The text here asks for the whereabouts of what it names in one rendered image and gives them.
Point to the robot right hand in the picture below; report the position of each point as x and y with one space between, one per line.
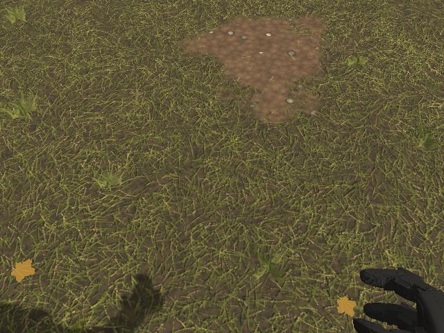
428 317

